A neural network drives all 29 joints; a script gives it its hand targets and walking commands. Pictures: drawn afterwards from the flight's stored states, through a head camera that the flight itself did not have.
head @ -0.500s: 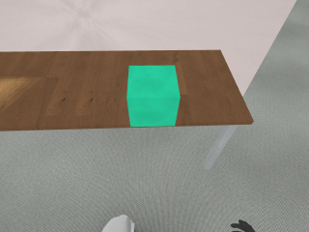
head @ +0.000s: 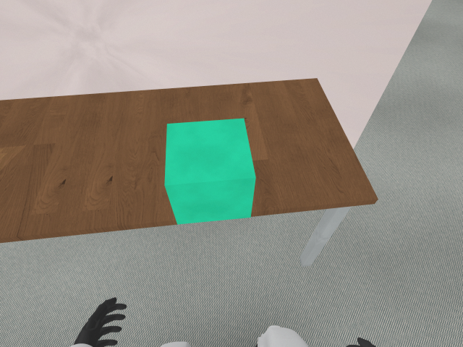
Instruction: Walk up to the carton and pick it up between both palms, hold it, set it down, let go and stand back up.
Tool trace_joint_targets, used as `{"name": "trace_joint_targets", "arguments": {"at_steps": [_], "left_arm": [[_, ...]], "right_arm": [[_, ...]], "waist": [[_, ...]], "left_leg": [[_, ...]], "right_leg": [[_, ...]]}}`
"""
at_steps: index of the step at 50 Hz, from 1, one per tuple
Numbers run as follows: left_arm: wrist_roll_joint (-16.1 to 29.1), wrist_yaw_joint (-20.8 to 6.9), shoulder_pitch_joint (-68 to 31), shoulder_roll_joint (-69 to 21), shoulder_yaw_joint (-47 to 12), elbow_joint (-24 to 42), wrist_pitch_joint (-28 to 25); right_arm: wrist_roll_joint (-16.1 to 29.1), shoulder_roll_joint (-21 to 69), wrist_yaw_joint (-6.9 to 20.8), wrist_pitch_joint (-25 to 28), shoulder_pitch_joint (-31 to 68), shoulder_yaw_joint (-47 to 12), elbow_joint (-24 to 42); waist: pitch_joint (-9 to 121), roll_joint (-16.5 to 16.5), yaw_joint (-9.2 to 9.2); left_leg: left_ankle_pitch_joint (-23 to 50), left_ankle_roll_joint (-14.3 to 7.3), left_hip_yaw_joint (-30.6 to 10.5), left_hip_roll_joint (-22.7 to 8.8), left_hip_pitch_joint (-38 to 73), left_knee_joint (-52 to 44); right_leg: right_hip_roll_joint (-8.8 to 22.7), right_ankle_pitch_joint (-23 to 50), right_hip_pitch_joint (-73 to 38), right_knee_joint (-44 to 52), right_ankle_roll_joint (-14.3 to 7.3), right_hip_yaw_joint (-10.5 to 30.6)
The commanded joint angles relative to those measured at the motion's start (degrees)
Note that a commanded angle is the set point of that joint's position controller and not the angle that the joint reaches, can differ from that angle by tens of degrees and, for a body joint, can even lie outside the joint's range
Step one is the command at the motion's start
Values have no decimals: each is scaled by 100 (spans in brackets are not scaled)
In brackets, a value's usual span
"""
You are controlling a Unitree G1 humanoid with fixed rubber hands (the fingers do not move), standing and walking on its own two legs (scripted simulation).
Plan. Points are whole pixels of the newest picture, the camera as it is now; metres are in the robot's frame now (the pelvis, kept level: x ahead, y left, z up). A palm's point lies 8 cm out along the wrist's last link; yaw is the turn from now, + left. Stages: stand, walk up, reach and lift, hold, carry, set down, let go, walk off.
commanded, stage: walk up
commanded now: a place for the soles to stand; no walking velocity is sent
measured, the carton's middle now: (210, 172) +0.49 +0.04 -0.07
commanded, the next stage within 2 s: none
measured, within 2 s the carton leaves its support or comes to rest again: neither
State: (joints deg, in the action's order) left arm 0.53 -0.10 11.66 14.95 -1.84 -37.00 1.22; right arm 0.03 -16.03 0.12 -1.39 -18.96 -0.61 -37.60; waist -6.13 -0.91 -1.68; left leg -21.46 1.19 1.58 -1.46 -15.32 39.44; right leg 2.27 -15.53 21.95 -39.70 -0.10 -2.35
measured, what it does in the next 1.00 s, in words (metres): walks ahead: right foot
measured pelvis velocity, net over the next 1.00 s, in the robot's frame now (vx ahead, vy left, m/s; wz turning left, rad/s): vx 0.08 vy -0.08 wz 0.10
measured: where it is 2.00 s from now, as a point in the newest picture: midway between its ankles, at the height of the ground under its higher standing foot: outside the picture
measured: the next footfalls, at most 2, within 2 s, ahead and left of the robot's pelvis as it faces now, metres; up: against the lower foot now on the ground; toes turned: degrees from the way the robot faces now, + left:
right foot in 0.86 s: +0.17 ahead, -0.18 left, +0.00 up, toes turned +0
left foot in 1.22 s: +0.18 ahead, +0.06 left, +0.00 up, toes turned +9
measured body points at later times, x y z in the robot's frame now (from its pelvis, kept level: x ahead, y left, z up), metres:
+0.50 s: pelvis +0.01 +0.00 +0.01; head +0.03 -0.01 +0.46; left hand +0.11 +0.25 -0.10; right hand +0.11 -0.26 -0.10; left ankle -0.01 +0.13 -0.72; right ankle +0.06 -0.12 -0.72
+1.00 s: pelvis +0.08 -0.08 +0.00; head +0.10 -0.09 +0.45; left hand +0.11 +0.20 -0.10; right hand +0.14 -0.35 -0.12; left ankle +0.03 +0.07 -0.65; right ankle +0.12 -0.17 -0.72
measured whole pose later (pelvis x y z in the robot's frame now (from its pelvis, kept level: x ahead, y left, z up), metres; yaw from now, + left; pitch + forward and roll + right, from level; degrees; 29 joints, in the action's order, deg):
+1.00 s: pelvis +0.08 -0.08 +0.00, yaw +6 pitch -3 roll +0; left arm -2.6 -0.2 22.3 15.7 0.9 -38.1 -1.1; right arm -2.6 -17.4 -0.1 -1.2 -24.9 3.5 -40.1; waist -5.3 -1.7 0.4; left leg -27.4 0.0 -3.8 -0.2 -24.3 64.9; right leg 2.7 -17.2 18.3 -39.0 -1.8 -6.5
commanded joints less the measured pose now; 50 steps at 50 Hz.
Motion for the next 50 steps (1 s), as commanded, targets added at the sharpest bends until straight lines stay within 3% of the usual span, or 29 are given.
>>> {"name": "trace_joint_targets", "arguments": {"at_steps": [1,6,30,31,32,33,34,35,37,40,41,42,43,44,45,46,47,50], "left_arm": [[41,-2,57,891,294,393,-114],[11,-21,-30,896,273,273,-180],[-24,-41,259,908,306,-55,-218],[-277,-152,482,1148,539,88,-202],[-348,-209,256,1019,572,206,-160],[-348,-261,212,772,537,327,-138],[-345,-302,142,711,519,424,-136],[-323,-328,122,740,538,495,-146],[-314,-359,271,682,559,542,-181],[-275,-402,804,565,609,485,-251],[-276,-366,1193,568,655,356,-284],[-303,-293,1637,693,735,199,-312],[-357,-204,2065,973,834,114,-342],[-397,-122,2322,1612,937,250,-381],[-344,-27,2170,1918,984,228,-329],[-281,45,1925,1702,860,240,-316],[-282,88,1699,1499,754,253,-317],[-313,128,1152,1119,556,318,-361]], "right_arm": [[24,-822,23,228,-345,224,392],[22,-765,23,276,-194,218,459],[8,-720,51,257,-83,289,320],[-211,-814,32,323,-1014,490,253],[-281,-1175,-6,322,-1234,651,145],[-319,-1461,-86,301,-1161,778,85],[-354,-1462,-169,311,-1069,790,53],[-375,-1348,-223,358,-1041,759,47],[-404,-1212,-241,436,-823,723,65],[-324,-1136,-130,462,-218,712,171],[-272,-1059,-85,430,-40,668,202],[-256,-835,-39,396,-87,572,219],[-255,-504,-1,364,-381,452,239],[-165,-84,22,351,-542,307,483],[-223,-353,-56,254,-591,421,577],[-273,-593,-76,180,-516,479,530],[-262,-638,-55,156,-553,498,444],[-259,-566,9,159,-957,517,234]], "waist": [[742,519,153],[910,237,183],[589,120,187],[900,293,33],[374,-192,-128],[-144,-753,-184],[-439,-751,-217],[-482,-574,-206],[-237,-572,-53],[-52,-1022,267],[-15,-915,472],[69,-540,631],[279,198,776],[582,1725,904],[261,1351,812],[-141,652,639],[-305,381,488],[-48,552,160]], "left_leg": [[862,-254,-515,-369,-113,-1000],[1343,-299,-545,-447,17,-1171],[572,-320,-585,-372,-19,-1473],[-1679,-635,-1172,-549,363,-1754],[-2843,-964,-2021,-1039,546,-2332],[-3217,-1369,-2959,-1667,731,-2731],[-2848,-1608,-3304,-1970,826,-2815],[-2412,-1624,-3231,-1962,933,-2816],[-1694,-1408,-2620,-1654,794,-2719],[-1234,-1082,-1505,-1051,-352,-2295],[-1219,-920,-1109,-817,-968,-1870],[-1221,-757,-824,-525,-1535,-1239],[-1077,-565,-501,-162,-1939,-144],[-1448,-222,-63,389,-2406,1796],[-1654,-205,-602,337,-2536,2662],[-1147,-175,-898,98,-2537,3090],[-721,-169,-886,-20,-2449,3219],[-231,-21,-736,-138,-1586,2555]], "right_leg": [[587,837,-710,1116,-429,826],[562,1397,-961,981,-393,710],[473,255,-656,1501,-298,700],[183,-1950,-399,927,-307,354],[-69,-2182,644,276,-133,11],[-91,-1536,1487,-426,-54,-166],[226,-1264,2041,-830,-50,154],[380,-1043,2251,-942,-27,344],[452,-809,1789,-750,46,390],[228,-409,-9,47,57,-29],[42,72,-929,484,9,-261],[-236,181,-1808,584,-35,-467],[-114,-152,-2496,745,-141,-189],[1605,-1991,-2404,2098,-712,2439],[2372,-2583,-1667,2923,-1252,3988],[2449,-2610,-1211,2945,-1361,3924],[2244,-2019,-1050,2700,-1357,3228],[1702,-192,-558,2430,-1235,1612]]}}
